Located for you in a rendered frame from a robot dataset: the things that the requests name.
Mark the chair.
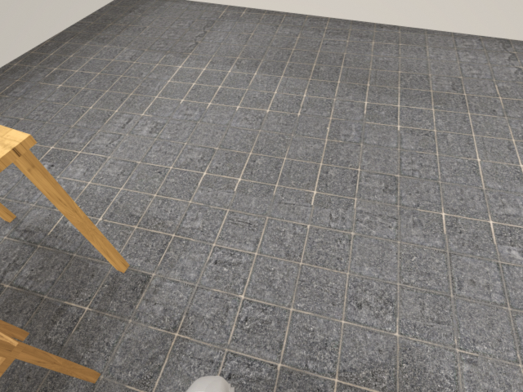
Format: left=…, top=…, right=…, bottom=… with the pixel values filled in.
left=0, top=319, right=101, bottom=384

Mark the left robot thigh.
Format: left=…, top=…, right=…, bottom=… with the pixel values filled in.
left=186, top=376, right=235, bottom=392

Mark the table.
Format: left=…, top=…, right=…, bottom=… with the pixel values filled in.
left=0, top=125, right=129, bottom=273

